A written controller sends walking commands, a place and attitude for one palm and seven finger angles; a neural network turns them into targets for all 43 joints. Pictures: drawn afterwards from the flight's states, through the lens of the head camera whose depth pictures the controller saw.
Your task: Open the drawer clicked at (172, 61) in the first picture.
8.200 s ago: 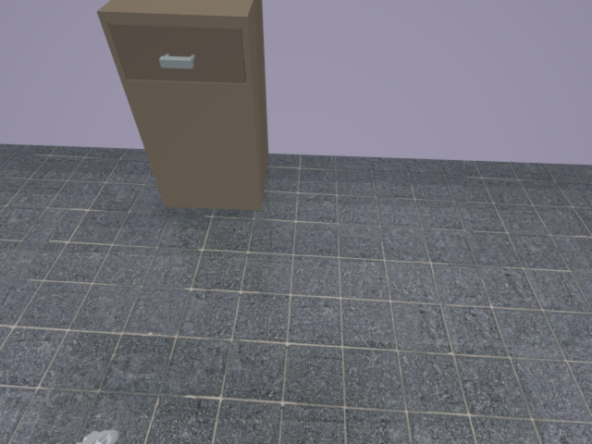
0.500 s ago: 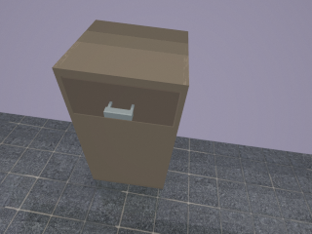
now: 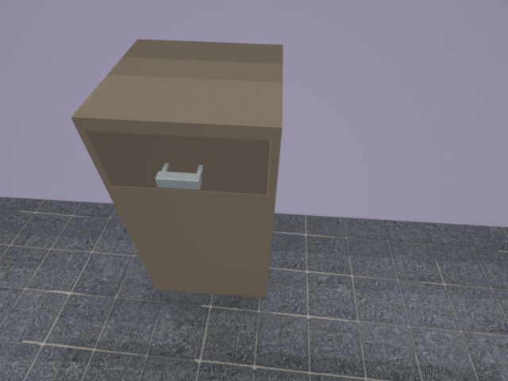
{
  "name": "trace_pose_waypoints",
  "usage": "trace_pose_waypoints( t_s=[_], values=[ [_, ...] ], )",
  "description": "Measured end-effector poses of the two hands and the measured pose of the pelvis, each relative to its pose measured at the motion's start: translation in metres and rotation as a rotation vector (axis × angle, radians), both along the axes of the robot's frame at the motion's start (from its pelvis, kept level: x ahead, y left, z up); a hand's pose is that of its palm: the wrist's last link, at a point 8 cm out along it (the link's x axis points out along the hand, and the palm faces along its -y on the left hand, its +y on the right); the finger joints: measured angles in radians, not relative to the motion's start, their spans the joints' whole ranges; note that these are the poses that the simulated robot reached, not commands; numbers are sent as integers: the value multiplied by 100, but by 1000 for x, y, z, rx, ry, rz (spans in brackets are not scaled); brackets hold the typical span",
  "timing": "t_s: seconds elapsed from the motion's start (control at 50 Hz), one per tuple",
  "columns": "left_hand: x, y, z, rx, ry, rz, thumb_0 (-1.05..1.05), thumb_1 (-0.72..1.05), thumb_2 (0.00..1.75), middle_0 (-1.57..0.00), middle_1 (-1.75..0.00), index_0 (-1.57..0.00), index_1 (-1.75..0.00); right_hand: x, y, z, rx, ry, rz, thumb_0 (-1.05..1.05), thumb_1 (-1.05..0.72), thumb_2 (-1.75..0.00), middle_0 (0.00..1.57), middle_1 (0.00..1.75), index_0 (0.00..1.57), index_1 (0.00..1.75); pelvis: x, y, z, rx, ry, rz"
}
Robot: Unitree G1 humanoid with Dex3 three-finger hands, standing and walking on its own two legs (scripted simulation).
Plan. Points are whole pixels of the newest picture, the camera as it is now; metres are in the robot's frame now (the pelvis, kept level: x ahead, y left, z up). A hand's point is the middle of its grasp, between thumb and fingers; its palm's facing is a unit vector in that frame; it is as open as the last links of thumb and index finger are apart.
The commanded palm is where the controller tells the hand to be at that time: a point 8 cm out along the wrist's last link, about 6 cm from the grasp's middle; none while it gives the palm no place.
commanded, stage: come to a stop and stand still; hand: left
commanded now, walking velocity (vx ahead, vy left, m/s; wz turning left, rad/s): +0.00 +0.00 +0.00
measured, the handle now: (181, 174) +0.57 +0.21 -0.04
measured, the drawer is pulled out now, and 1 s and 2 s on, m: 0.00 0.00 0.00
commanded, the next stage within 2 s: look again from close up in 0.28 s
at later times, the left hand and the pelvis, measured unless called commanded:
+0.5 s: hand out of the picture -0.05 +0.14 -0.18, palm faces +0.03 -0.99 -0.12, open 7.4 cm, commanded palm none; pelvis +0.00 +0.00 +0.00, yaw +1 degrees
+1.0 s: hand out of the picture +0.03 +0.21 -0.16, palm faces -0.05 -0.97 -0.25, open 7.3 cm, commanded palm +0.11 +0.24 -0.06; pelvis +0.00 +0.03 +0.00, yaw +0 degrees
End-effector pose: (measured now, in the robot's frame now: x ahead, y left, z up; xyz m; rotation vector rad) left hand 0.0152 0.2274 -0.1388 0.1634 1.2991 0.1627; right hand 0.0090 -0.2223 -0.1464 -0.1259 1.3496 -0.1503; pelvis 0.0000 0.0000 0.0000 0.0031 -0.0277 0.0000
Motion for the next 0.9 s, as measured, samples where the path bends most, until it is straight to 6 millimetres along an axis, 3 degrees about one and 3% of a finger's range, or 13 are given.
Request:
trace_pose_waypoints(
  t_s=[0.24, 0.34, 0.42, 0.52, 0.74, 0.9],
  values=[
    [-52, -36, -9, -85, 119, 42, 1, 91, 90, -19, -30, -20, -30, -55, 12, 3, 35, 141, -15, 1, -91, -90, 20, 30, 20, 30, -5, -9, 2, -8, 6, 12],
    [-67, -46, -11, -114, 168, 59, 1, 91, 90, -19, -30, -20, -30, -60, 17, 5, 35, 165, -21, 1, -91, -90, 20, 30, 20, 30, -2, -8, 2, -10, 12, 12],
    [-72, -49, -11, -115, 185, 52, 1, 91, 90, -20, -30, -20, -30, -53, 20, 2, 40, 156, -14, 1, -91, -90, 20, 30, 20, 30, 0, -4, 0, -24, 19, 4],
    [-63, -34, -13, -95, 180, 38, 1, 90, 90, -20, -30, -20, -30, -26, 26, -2, 30, 71, -3, 1, -92, -90, 20, 30, 20, 30, 3, 6, -4, -31, 15, 14],
    [-7, 11, -13, -34, 16, 26, 1, 91, 90, -19, -30, -20, -30, 3, 26, 0, -19, -17, 18, 3, -94, -90, 20, 30, 20, 30, 11, 24, -6, -16, 5, 7],
    [-2, 20, -11, -38, 4, 10, 1, 91, 90, -19, -30, -20, -30, 5, 28, 7, -33, -34, 21, 2, -93, -90, 20, 30, 20, 30, 8, 30, -2, -14, 5, 2]
  ],
)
